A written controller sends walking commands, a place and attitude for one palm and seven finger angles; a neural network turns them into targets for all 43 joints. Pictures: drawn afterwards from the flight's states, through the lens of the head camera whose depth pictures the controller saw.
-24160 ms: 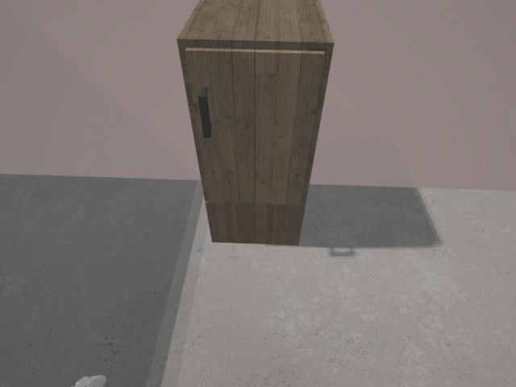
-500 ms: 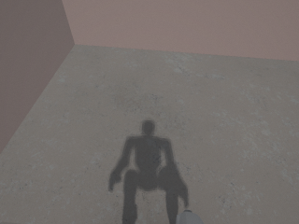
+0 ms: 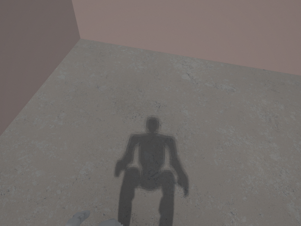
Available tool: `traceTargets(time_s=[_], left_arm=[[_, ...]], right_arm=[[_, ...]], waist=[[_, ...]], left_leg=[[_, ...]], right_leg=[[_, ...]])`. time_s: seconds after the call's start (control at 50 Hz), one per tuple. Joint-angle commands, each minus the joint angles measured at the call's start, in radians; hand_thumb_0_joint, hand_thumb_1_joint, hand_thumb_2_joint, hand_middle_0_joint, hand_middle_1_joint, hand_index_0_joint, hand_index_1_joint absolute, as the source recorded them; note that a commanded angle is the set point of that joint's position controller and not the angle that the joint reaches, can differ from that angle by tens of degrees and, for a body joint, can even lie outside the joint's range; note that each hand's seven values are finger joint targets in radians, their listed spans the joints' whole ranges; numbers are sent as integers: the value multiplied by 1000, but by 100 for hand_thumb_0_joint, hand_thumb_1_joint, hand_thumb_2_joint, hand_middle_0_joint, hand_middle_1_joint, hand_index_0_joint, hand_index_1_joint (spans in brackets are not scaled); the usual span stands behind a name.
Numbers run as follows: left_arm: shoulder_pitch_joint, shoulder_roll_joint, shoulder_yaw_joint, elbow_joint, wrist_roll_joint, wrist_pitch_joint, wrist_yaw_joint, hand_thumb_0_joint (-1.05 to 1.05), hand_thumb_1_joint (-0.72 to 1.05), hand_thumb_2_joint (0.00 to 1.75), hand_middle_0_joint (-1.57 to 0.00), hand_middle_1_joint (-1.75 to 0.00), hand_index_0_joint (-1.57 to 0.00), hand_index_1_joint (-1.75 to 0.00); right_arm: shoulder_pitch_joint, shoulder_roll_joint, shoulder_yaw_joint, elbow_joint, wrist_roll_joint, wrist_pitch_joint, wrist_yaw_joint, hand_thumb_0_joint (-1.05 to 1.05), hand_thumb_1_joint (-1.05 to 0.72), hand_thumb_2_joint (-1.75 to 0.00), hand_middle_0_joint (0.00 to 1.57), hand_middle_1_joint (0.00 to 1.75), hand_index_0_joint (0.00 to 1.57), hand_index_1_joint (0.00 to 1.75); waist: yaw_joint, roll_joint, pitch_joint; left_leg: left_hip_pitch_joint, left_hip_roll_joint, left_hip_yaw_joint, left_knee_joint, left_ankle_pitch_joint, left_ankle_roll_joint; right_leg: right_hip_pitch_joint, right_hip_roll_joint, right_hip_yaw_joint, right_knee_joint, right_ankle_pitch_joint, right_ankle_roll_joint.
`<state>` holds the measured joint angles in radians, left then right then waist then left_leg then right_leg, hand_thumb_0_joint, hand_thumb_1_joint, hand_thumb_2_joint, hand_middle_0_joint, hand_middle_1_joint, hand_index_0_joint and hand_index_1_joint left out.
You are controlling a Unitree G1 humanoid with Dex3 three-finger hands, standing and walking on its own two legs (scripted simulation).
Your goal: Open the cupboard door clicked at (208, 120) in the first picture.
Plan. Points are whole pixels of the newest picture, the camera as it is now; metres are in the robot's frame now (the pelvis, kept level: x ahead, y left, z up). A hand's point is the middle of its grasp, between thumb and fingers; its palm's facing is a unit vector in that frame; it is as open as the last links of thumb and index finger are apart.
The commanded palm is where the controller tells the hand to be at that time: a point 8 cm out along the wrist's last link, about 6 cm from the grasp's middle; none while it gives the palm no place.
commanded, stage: turn to face it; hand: left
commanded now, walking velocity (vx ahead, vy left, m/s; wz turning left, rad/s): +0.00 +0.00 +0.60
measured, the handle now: out of the picture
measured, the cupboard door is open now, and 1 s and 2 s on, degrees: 49 49 49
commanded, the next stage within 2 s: none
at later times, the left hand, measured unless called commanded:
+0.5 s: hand out of the picture +0.07 +0.20 -0.15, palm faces +0.28 -0.91 -0.31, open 7.4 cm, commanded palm none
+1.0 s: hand out of the picture -0.03 +0.14 -0.18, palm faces +0.60 -0.76 -0.26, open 7.3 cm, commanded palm none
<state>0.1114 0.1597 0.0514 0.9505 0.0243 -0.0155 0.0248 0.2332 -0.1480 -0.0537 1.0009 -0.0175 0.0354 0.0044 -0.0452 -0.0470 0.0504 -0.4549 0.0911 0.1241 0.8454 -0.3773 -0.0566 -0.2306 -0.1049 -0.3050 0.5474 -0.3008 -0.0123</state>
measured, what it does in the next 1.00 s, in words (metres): steps on the spot, turning left: left foot, then right foot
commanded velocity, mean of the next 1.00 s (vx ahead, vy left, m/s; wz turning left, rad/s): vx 0.00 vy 0.00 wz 0.60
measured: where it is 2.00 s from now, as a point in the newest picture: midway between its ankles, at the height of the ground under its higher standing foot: outside the picture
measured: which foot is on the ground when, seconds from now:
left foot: up 0.00-0.02, down 0.04-0.48, up 0.50-0.90, down 0.92-1.00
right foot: down 0.00-0.04, up 0.06-0.48, down 0.50-0.92, up 0.94-1.00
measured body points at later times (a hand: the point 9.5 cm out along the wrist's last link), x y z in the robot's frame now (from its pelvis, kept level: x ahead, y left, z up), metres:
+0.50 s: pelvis +0.04 -0.04 +0.00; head +0.10 -0.04 +0.44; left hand +0.06 +0.24 -0.13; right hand +0.17 -0.27 -0.16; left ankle +0.05 +0.10 -0.73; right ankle +0.06 -0.16 -0.74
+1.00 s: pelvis +0.06 -0.05 -0.01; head +0.10 +0.00 +0.44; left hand -0.06 +0.18 -0.16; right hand +0.33 -0.17 -0.13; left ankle +0.00 +0.03 -0.73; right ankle +0.07 -0.18 -0.68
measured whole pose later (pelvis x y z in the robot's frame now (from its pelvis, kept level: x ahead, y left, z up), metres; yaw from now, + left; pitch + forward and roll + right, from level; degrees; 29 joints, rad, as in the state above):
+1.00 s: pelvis +0.06 -0.05 -0.01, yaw +36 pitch +1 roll +1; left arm 0.23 0.26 0.06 0.92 0.01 0.06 0.02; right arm 0.06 -0.23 -0.05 0.87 -0.02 0.02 0.02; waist 0.02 -0.06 0.12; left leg -0.31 -0.01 0.07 0.63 -0.33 0.03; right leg -0.39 -0.12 -0.14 1.04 -0.56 0.06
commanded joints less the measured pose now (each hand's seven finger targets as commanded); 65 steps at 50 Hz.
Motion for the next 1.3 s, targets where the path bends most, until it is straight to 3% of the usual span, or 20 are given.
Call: traceTargets(time_s=[0.0,0.02,0.04,0.06,0.18,0.34,0.42,0.44,0.46,0.48,0.58,0.78,0.84,0.88,0.9,0.92,1.02,1.24,1.26,1.28], left_arm=[[45,154,49,-61,-6,12,-1,0,90,90,-20,-30,-20,-30],[54,91,39,-92,-15,24,-6,0,90,90,-20,-30,-20,-30],[-19,103,28,-135,-7,34,-5,0,90,90,-20,-30,-20,-30],[-41,113,33,-162,-3,34,-10,0,90,90,-20,-30,-20,-30],[49,127,42,-87,-1,37,-20,0,90,90,-20,-30,-20,-30],[15,139,27,-129,-12,41,-13,0,90,90,-20,-30,-20,-30],[144,164,34,-104,-17,29,-8,0,90,90,-20,-30,-20,-30],[195,201,43,-93,-14,20,-2,0,90,90,-20,-30,-20,-30],[221,297,62,-94,4,10,7,0,90,90,-20,-30,-20,-30],[185,337,58,-112,4,14,11,0,90,90,-20,-30,-20,-30],[77,192,21,-138,-8,-1,9,0,90,90,-20,-30,-20,-30],[222,249,48,-93,5,3,10,0,90,90,-20,-30,-20,-30],[185,267,56,-96,1,2,4,0,90,90,-20,-30,-20,-30],[137,243,52,-123,-14,7,-5,0,90,90,-20,-30,-20,-30],[77,165,28,-176,-20,12,-11,0,90,90,-20,-30,-20,-30],[12,192,24,-201,-11,30,-2,0,90,90,-20,-30,-20,-30],[61,185,38,-141,-5,48,-15,0,90,90,-20,-30,-20,-30],[143,179,38,-146,-16,24,-14,0,90,90,-20,-30,-20,-30],[194,241,52,-136,-7,9,-7,0,90,90,-20,-30,-20,-30],[209,342,70,-136,8,3,4,0,90,90,-20,-30,-20,-30]], right_arm=[[164,-121,-29,-39,-6,-16,9,0,-90,-90,20,30,20,30],[212,-235,-54,-52,-15,-25,3,0,-90,-90,20,30,20,30],[237,-289,-63,-50,-18,-22,-15,0,-90,-90,20,30,20,30],[200,-306,-67,-69,-17,-23,-19,0,-90,-90,20,30,20,30],[40,-238,-38,-121,-3,-49,-34,0,-90,-90,20,30,20,30],[14,-281,-63,-123,-9,-20,-16,0,-90,-90,20,30,20,30],[-71,-287,-71,-153,-2,-6,-12,0,-90,-90,20,30,20,30],[-88,-253,-68,-166,7,-3,-10,0,-90,-90,20,30,20,30],[-79,-176,-59,-185,15,-2,-4,0,-90,-90,20,30,20,30],[-108,-191,-62,-199,6,-3,0,0,-90,-90,20,30,20,30],[-82,-173,-54,-140,0,22,21,0,-90,-90,20,30,20,30],[-230,-140,-21,-178,9,12,24,0,-90,-90,20,30,20,30],[-157,-162,-25,-170,8,1,20,0,-90,-90,20,30,20,30],[-1,-266,-55,-132,-2,-11,15,0,-90,-90,20,30,20,30],[78,-380,-84,-122,-6,-14,7,0,-90,-90,20,30,20,30],[118,-377,-77,-101,3,-5,1,0,-90,-90,20,30,20,30],[-87,-286,-48,-160,-2,-20,-23,0,-90,-90,20,30,20,30],[-130,-291,-69,-175,1,-7,-11,0,-90,-90,20,30,20,30],[-118,-240,-64,-183,11,-9,-7,0,-90,-90,20,30,20,30],[-109,-166,-53,-208,13,-11,-3,0,-90,-90,20,30,20,30]], waist=[[-31,124,-82],[-46,470,-87],[-75,406,-112],[-51,268,-110],[36,164,-142],[10,204,-109],[68,214,-112],[93,124,-130],[106,-188,-122],[105,-297,-82],[22,-165,-41],[105,-164,-81],[57,-152,-115],[-37,57,-202],[-82,369,-203],[-80,234,-196],[31,203,-88],[90,199,-111],[113,43,-148],[121,-293,-145]], left_leg=[[259,15,-75,-338,243,34],[316,270,-479,-479,504,159],[308,379,-625,-528,582,276],[250,375,-579,-544,379,298],[299,150,-337,-496,531,186],[263,132,-400,-493,383,211],[108,80,-429,-421,318,172],[-3,22,-401,-345,193,126],[-191,-126,-232,-112,-78,38],[-198,-151,-162,158,-251,16],[-170,-68,-141,372,-27,-19],[-31,-76,-17,-72,-69,-5],[127,-96,7,-263,30,20],[475,28,-149,-413,426,96],[579,324,-549,-443,873,264],[549,361,-520,-415,951,325],[324,153,-324,-470,631,219],[98,47,-391,-349,380,149],[-26,-31,-330,-218,188,89],[-181,-175,-142,51,-211,7]], right_leg=[[-111,-199,75,96,83,-13],[-324,-38,59,369,-328,77],[-386,18,208,570,-410,78],[-372,-3,281,652,-315,64],[-382,13,315,659,-33,108],[-231,65,279,286,-127,106],[25,103,260,-5,0,82],[172,44,307,-165,56,67],[272,-228,589,-318,-9,-17],[126,-407,720,-333,95,-109],[104,-192,329,-186,531,-78],[273,-259,224,-75,786,-95],[216,-261,179,29,781,-63],[-59,-176,96,316,442,32],[-361,-16,117,555,-343,105],[-393,-24,266,633,-364,88],[-328,-9,308,622,-121,105],[97,89,245,-50,58,90],[257,-50,371,-199,105,61],[309,-345,657,-256,254,-52]])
